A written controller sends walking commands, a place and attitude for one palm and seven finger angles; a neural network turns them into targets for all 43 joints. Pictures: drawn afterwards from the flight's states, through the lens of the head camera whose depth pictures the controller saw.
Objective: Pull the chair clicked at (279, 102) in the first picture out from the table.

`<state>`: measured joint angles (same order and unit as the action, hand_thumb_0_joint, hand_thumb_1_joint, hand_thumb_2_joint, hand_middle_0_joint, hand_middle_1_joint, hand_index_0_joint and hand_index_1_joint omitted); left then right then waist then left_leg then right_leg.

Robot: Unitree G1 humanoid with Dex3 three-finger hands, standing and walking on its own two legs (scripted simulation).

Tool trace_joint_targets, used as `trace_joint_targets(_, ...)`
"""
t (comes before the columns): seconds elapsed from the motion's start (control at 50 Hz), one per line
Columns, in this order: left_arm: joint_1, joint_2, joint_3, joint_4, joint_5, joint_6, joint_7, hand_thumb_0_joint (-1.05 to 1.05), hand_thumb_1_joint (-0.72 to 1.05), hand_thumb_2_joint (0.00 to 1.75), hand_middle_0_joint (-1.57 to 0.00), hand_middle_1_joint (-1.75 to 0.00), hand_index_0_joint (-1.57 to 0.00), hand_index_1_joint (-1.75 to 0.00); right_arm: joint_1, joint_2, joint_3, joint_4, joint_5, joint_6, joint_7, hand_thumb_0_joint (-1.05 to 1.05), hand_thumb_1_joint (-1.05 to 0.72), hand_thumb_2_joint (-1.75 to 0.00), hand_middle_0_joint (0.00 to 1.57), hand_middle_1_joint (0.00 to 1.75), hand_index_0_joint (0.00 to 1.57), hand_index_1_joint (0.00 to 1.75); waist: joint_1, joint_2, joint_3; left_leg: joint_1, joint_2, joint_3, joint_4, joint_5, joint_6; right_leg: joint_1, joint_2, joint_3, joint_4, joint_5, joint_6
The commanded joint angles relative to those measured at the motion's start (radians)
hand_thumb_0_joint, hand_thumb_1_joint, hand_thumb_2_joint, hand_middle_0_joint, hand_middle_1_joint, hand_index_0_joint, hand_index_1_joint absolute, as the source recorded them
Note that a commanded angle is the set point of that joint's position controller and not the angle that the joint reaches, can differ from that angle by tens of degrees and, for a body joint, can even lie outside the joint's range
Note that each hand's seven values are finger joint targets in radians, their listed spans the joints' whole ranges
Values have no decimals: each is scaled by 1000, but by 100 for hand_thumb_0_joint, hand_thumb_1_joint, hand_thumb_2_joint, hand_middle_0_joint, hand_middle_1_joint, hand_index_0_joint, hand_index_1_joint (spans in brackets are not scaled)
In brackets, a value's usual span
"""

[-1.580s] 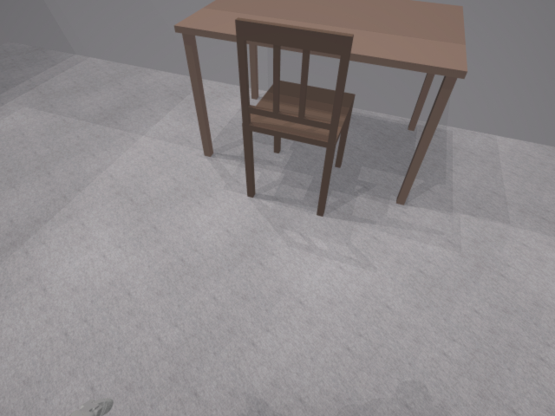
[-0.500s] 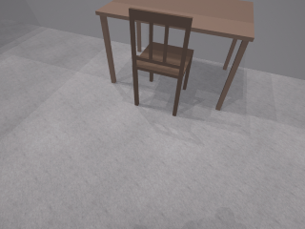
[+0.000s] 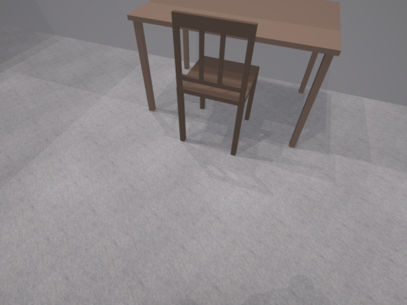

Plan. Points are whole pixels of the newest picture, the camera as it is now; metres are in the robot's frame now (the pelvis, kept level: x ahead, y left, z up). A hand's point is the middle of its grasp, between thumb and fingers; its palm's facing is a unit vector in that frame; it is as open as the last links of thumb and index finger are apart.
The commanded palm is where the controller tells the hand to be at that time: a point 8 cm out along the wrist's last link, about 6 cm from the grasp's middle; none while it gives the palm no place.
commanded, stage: walk to a spot facing it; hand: left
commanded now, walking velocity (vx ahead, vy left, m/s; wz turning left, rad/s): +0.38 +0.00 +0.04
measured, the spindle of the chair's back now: (201, 56) +1.26 +0.08 -0.12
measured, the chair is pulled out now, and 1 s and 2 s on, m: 0.00 0.00 0.00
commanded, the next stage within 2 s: turn to face it in 0.92 s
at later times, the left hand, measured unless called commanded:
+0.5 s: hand out of the picture +0.14 +0.21 -0.19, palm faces -0.01 -0.99 -0.13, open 7.4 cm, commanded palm none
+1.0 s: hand (153, 217) +0.38 +0.17 -0.18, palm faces +0.04 -0.98 -0.21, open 7.2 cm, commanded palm none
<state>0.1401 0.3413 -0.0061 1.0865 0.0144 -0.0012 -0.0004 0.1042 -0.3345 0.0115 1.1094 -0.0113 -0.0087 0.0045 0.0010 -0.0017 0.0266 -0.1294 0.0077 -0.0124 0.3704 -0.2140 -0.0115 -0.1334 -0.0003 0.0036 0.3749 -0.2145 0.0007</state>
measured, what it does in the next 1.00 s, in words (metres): walks ahead: right foot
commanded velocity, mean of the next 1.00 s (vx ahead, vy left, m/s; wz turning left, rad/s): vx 0.34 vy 0.00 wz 0.03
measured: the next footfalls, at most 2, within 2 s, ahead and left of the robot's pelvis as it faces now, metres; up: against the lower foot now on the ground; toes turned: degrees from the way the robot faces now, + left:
right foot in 0.70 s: +0.39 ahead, -0.10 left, +0.00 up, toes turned -10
left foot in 1.18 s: +0.56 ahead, +0.13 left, +0.00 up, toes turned +10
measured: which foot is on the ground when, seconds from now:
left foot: down 0.00-0.70, up 0.72-1.00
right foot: down 0.00-0.26, up 0.28-0.68, down 0.70-1.00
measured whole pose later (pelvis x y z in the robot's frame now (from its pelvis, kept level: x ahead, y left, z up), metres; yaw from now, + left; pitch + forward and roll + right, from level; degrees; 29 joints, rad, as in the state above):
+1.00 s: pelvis +0.35 -0.02 -0.01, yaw +1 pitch -1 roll -2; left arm 0.29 0.17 0.04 1.09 0.03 -0.07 0.01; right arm 0.23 -0.17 -0.06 1.04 -0.03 -0.02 0.00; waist -0.03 0.04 0.00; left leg -0.60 0.15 0.04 1.06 -0.19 -0.01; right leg -0.15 0.03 -0.20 0.40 -0.24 -0.07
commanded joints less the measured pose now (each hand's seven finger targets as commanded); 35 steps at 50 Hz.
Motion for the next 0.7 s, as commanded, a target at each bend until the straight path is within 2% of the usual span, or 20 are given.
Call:
trace_joint_targets(0.0, 70, 79, 14, -23, 2, 0, 12, 0, 90, 90, -20, -30, -20, -30, 42, -73, -12, -32, -7, 3, -8, 0, -90, -90, 20, 30, 20, 30, 10, -30, -57, -30, 81, -54, -7, -93, 24, -6, -114, 110, -65, -166, -20)
trace_joint_targets(0.04, 95, 102, 27, -25, 8, 7, 2, 0, 90, 90, -20, -30, -20, -30, 53, -67, -17, -40, -14, 9, -4, 0, -90, -90, 20, 30, 20, 30, 18, -76, 40, -152, 45, -35, 32, -270, 24, -42, -131, 167, -112, -372, -46)
trace_joint_targets(0.08, 144, 126, 44, -30, 8, 7, -1, 0, 90, 90, -20, -30, -20, -30, 61, -52, -21, -57, -16, 8, -2, 0, -90, -90, 20, 30, 20, 30, 33, -150, 78, -244, 13, 25, 162, -274, 19, -33, -194, 260, -170, -487, -94)
trace_joint_targets(0.12, 184, 136, 59, -35, 8, -3, 3, 0, 90, 90, -20, -30, -20, -30, 60, -42, -29, -79, -15, 0, 0, 0, -90, -90, 20, 30, 20, 30, 38, -187, 107, -314, 29, 56, 290, -249, 19, -19, -273, 346, -220, -500, -152)
trace_joint_targets(0.16, 192, 118, 66, -43, 8, -20, 4, 0, 90, 90, -20, -30, -20, -30, 84, -25, -34, -91, -10, -17, 3, 0, -90, -90, 20, 30, 20, 30, 21, -143, 99, -304, 53, 54, 274, -230, 23, -2, -282, 311, -175, -339, -178)
trace_joint_targets(0.2, 150, 87, 64, -54, 5, -23, 3, 0, 90, 90, -20, -30, -20, -30, 185, 2, -37, -61, -4, -31, 4, 0, -90, -90, 20, 30, 20, 30, -31, -64, 83, -91, 53, 75, 108, -162, 31, -131, -222, 177, -54, -244, -140)
trace_joint_targets(0.22, 134, 40, 59, -63, 2, -21, 0, 0, 90, 90, -20, -30, -20, -30, 284, -11, -42, -29, -4, -39, -2, 0, -90, -90, 20, 30, 20, 30, -69, 46, 71, 49, 82, -7, 3, -167, 49, -240, -134, 84, 90, -218, -98)
trace_joint_targets(0.24, 119, -26, 47, -86, -4, -20, -9, 0, 90, 90, -20, -30, -20, -30, 414, -95, -69, 11, -18, -46, -13, 0, -90, -90, 20, 30, 20, 30, -110, 283, 55, 171, 275, -295, -133, -256, 122, -415, -5, -68, 401, -225, -36)
trace_joint_targets(0.26, 45, -38, 42, -126, 6, -32, -4, 0, 90, 90, -20, -30, -20, -30, 496, -113, -75, 29, -17, -47, -21, 0, -90, -90, 20, 30, 20, 30, -125, 293, 104, 200, 389, -457, -215, -171, 180, -564, 16, -61, 591, -354, -25)
trace_joint_targets(0.28, 32, -18, 53, -123, 15, -34, 2, 0, 90, 90, -20, -30, -20, -30, 486, -66, -63, 31, -12, -48, -26, 0, -90, -90, 20, 30, 20, 30, -106, 207, 142, 168, 393, -426, -200, -87, 192, -594, -43, 8, 682, -300, -33)
trace_joint_targets(0.32, 46, -48, 56, -98, 13, -42, -13, 0, 90, 90, -20, -30, -20, -30, 444, 1, -47, 16, -7, -65, -34, 0, -90, -90, 20, 30, 20, 30, -75, 77, 146, 165, 358, -314, -169, 158, 205, -601, -88, 7, 756, -197, -27)
trace_joint_targets(0.34, 59, -66, 55, -88, 12, -41, -17, 0, 90, 90, -20, -30, -20, -30, 438, 21, -44, 16, -7, -74, -37, 0, -90, -90, 20, 30, 20, 30, -59, 65, 134, 166, 333, -243, -162, 267, 191, -587, -97, -3, 766, -164, -17)
trace_joint_targets(0.38, 90, -101, 54, -76, 11, -31, -23, 0, 90, 90, -20, -30, -20, -30, 447, 43, -42, 28, -4, -86, -44, 0, -90, -90, 20, 30, 20, 30, -35, 104, 101, 182, 276, -111, -157, 361, 166, -572, -96, -31, 764, -96, -4)
trace_joint_targets(0.46, 30, -136, 52, -102, 10, -17, -32, 0, 90, 90, -20, -30, -20, -30, 468, 89, -39, 54, 1, -93, -50, 0, -90, -90, 20, 30, 20, 30, -21, 122, 149, 146, 229, 7, -207, 373, 141, -589, -96, -91, 648, 19, 4)
trace_joint_targets(0.52, -69, -154, 47, -138, 3, -23, -37, 0, 90, 90, -20, -30, -20, -30, 492, 101, -38, 74, -5, -93, -51, 0, -90, -90, 20, 30, 20, 30, -42, 131, 180, 115, 206, 64, -216, 435, 131, -500, -74, -143, 416, 76, -9)
trace_joint_targets(0.56, -78, -153, 50, -140, 0, -28, -32, 0, 90, 90, -20, -30, -20, -30, 498, 84, -44, 87, -6, -89, -52, 0, -90, -90, 20, 30, 20, 30, -40, 143, 167, 134, 233, 77, -190, 548, 140, -421, -51, -156, 327, 66, -34)
trace_joint_targets(0.6, -22, -133, 57, -126, 3, -31, -25, 0, 90, 90, -20, -30, -20, -30, 497, 66, -52, 95, -6, -86, -51, 0, -90, -90, 20, 30, 20, 30, -12, 137, 123, 163, 252, 93, -88, 762, 141, -321, -13, -169, 306, 26, -66)
trace_joint_targets(0.64, 161, -103, 75, -74, 10, -40, -19, 0, 90, 90, -20, -30, -20, -30, 446, 38, -63, 85, -3, -84, -51, 0, -90, -90, 20, 30, 20, 30, 77, 127, 27, 152, 252, 125, 127, 842, 117, -117, 9, -166, 247, 37, -92)
trace_joint_targets(0.66, 303, -64, 89, -33, 18, -52, -15, 0, 90, 90, -20, -30, -20, -30, 431, 39, -63, 76, 0, -82, -46, 0, -90, -90, 20, 30, 20, 30, 139, 85, -54, 45, 210, 141, 338, 732, 84, 105, 5, -142, 185, 78, -109)
trace_joint_targets(0.68, 415, 34, 114, -9, 27, -67, -1, 0, 90, 90, -20, -30, -20, -30, 481, 91, -57, 60, 11, -81, -31, 0, -90, -90, 20, 30, 20, 30, 167, -109, -178, -200, 115, 159, 674, 310, 52, 351, -232, 155, 119, 7, -187)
